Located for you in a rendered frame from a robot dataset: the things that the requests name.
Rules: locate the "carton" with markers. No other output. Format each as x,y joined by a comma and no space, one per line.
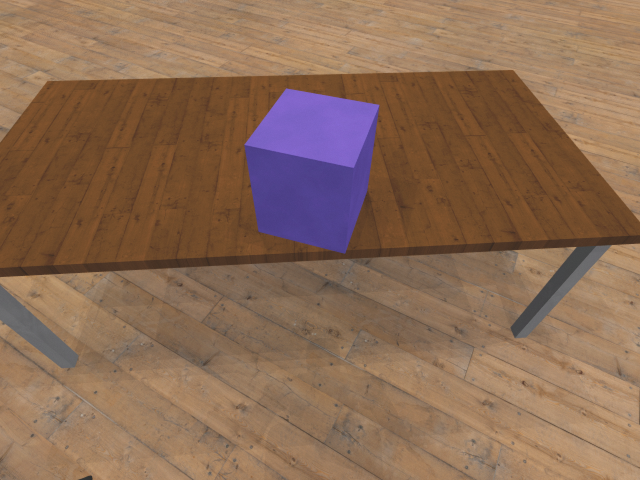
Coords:
309,163

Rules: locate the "table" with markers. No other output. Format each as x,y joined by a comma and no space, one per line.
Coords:
136,174

